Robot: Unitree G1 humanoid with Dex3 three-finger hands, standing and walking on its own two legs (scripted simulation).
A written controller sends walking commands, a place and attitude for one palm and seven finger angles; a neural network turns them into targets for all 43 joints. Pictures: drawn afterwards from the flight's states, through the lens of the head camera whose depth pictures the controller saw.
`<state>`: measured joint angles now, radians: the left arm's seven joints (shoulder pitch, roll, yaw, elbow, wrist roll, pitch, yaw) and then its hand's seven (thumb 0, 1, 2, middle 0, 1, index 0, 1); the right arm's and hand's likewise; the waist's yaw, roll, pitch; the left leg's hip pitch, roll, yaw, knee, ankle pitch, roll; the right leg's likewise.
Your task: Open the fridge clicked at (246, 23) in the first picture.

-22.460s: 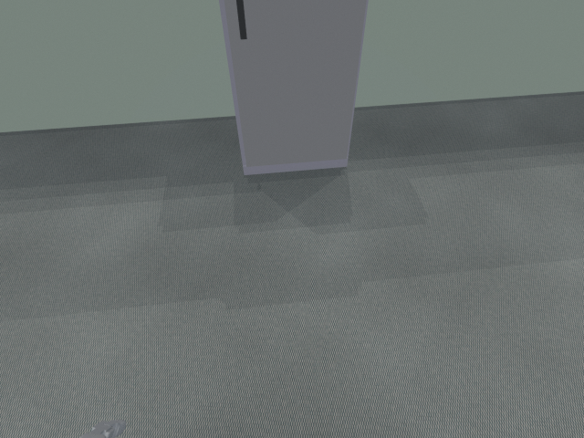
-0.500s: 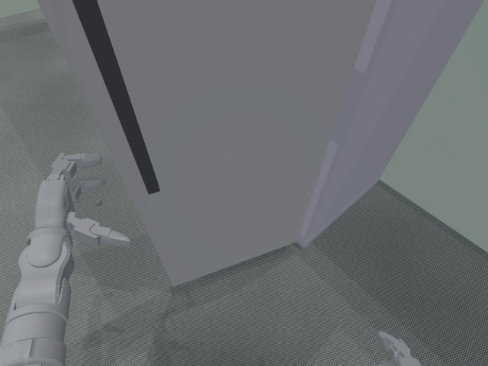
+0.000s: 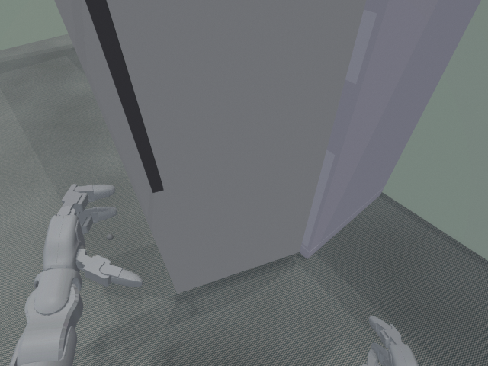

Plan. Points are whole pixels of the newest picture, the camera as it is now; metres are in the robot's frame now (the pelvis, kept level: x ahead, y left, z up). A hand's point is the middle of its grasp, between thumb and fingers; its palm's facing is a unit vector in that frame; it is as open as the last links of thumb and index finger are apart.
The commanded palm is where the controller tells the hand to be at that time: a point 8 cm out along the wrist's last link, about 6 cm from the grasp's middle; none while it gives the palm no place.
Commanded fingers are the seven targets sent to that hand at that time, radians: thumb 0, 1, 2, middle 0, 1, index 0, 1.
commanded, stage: slip the hand off the handle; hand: left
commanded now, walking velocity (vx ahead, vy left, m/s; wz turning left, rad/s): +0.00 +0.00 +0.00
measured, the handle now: (125, 85) +0.48 +0.26 +0.23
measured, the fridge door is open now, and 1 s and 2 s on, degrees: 70 70 70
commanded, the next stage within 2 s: draw the hand back to the body in 0.28 s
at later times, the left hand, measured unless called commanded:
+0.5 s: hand (105, 242) +0.26 +0.23 +0.11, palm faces +0.49 -0.87 +0.04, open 14.6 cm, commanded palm +0.21 +0.26 +0.11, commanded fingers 0.00 -0.55 0.20 -0.25 -1.15 -0.25 -1.15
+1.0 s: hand (79, 248) +0.23 +0.25 +0.13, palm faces +0.48 -0.84 -0.24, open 14.2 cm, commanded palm +0.18 +0.27 +0.15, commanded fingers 0.00 -0.15 0.39 -0.24 -0.92 -0.24 -0.92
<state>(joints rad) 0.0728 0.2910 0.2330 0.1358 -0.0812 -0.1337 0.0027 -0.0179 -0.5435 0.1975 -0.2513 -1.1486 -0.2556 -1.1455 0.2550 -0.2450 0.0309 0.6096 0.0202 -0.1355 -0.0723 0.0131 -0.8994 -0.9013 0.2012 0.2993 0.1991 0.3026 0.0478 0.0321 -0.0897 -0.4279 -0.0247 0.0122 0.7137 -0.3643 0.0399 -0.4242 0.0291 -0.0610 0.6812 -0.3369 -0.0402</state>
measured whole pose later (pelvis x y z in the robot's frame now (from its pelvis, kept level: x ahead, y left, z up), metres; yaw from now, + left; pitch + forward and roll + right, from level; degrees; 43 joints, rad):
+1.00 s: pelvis +0.02 -0.01 +0.01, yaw +1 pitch +0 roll +0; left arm 0.33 0.26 0.24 -0.23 -0.12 0.05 0.14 -0.02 -0.43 0.25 -0.24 -1.08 -0.25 -1.08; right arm 0.20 -0.23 0.05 0.63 0.00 -0.13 -0.08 0.01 -0.90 -0.90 0.20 0.30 0.20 0.30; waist 0.09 0.05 -0.09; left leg -0.24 -0.03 -0.01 0.57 -0.33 0.03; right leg -0.24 0.03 -0.07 0.56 -0.32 -0.05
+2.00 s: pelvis +0.01 +0.00 +0.02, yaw +0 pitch -5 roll +0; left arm 0.42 0.34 0.33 -0.35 -0.07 -0.10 0.10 0.01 0.89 0.89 -0.21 -0.30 -0.21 -0.30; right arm 0.20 -0.23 0.03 0.65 -0.01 -0.14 -0.06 0.01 -0.90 -0.90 0.20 0.30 0.20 0.30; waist 0.09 0.06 0.01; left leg -0.08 -0.03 0.02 0.42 -0.26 0.04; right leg -0.09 0.03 -0.05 0.40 -0.23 -0.03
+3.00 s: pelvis -0.08 +0.04 +0.01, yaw +2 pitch +1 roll -4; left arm 0.50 0.44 0.48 -0.53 0.02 -0.27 0.15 0.01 0.89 0.90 -0.21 -0.30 -0.22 -0.30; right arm 0.28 -0.21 -0.01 0.59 -0.02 -0.12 -0.06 0.01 -0.90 -0.90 0.20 0.30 0.20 0.30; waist -0.01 0.00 -0.01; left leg -0.46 -0.03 -0.01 0.62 -0.18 0.10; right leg -0.35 0.08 0.01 0.82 -0.33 0.01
